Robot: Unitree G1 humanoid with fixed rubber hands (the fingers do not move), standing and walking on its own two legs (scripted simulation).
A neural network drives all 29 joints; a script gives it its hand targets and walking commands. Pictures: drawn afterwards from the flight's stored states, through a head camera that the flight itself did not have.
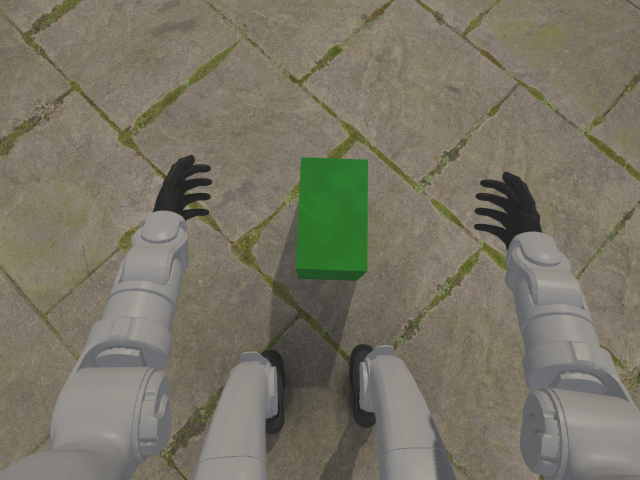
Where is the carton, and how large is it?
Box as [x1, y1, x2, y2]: [296, 157, 367, 280]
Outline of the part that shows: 301,157 296,270 299,278 356,280 366,271 367,160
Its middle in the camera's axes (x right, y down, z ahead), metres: +0.04 -0.04 +1.00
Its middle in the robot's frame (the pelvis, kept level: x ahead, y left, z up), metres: +0.53 -0.05 -0.59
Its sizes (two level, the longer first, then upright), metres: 0.273 0.163 0.211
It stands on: the floor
